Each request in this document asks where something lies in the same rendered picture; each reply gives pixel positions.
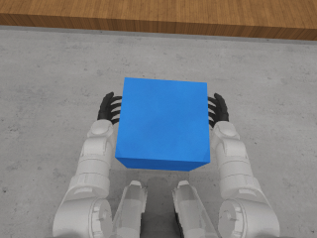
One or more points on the right robot hand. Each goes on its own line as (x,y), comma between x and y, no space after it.
(220,109)

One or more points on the robot right upper arm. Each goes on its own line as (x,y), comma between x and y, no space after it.
(243,218)

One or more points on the right robot foot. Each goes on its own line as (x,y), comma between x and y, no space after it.
(179,225)

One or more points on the robot left thigh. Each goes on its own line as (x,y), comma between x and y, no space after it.
(127,220)

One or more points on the carton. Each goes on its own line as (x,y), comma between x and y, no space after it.
(163,125)

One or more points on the robot right forearm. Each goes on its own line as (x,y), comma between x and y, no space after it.
(236,176)

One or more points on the robot left upper arm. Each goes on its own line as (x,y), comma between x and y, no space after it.
(88,217)

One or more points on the robot left forearm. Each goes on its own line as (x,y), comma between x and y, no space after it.
(92,175)

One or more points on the left robot hand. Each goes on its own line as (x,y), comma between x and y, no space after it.
(105,108)

